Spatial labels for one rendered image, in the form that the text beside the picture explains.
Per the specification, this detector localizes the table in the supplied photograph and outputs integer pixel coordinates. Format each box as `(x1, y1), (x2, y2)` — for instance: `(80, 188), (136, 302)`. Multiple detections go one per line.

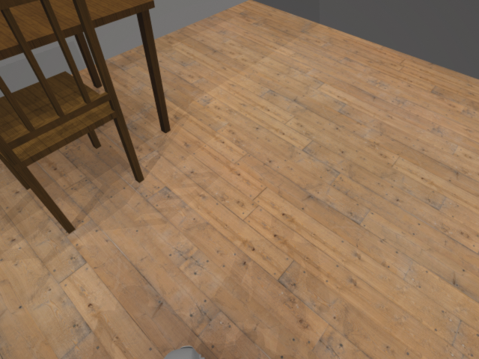
(0, 0), (171, 134)

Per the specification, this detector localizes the chair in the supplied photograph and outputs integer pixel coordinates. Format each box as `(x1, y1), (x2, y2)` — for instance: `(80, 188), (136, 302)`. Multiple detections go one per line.
(0, 0), (144, 234)

